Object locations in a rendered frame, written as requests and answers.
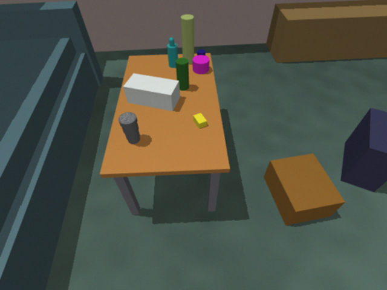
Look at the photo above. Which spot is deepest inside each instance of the coffee table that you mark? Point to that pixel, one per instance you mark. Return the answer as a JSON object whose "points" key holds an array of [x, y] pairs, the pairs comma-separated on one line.
{"points": [[170, 141]]}

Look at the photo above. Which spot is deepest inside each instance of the sofa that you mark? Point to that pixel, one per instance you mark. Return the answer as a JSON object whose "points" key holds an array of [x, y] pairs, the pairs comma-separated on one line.
{"points": [[49, 77]]}

